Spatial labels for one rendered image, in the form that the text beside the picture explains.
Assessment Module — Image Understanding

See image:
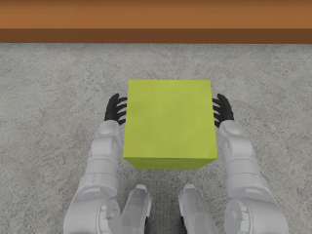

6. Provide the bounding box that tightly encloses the robot left forearm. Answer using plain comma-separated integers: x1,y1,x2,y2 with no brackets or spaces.
63,120,124,233

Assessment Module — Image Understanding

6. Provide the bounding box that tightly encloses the robot right hand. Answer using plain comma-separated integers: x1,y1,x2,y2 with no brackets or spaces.
212,94,235,128

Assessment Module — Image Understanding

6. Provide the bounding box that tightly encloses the robot left thigh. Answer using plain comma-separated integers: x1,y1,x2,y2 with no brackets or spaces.
120,188,153,234

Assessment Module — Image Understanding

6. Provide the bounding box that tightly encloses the robot right forearm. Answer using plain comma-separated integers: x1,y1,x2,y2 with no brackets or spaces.
216,120,289,233

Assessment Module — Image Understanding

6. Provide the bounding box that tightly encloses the carton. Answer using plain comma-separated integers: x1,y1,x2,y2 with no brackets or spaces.
123,79,218,170

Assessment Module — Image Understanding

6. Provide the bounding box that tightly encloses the robot right thigh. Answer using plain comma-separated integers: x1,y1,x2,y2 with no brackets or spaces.
177,188,218,234

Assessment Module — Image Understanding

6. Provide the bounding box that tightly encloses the robot thigh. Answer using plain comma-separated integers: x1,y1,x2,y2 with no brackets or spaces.
177,188,218,234
120,188,153,234

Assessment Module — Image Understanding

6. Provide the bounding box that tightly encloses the robot left hand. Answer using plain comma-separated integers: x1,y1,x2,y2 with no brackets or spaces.
104,93,128,126

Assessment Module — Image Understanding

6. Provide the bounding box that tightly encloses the left robot upper arm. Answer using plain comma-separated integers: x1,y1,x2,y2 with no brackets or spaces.
63,196,123,234

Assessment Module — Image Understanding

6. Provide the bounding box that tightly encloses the right robot upper arm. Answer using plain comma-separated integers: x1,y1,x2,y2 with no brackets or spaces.
223,196,289,234

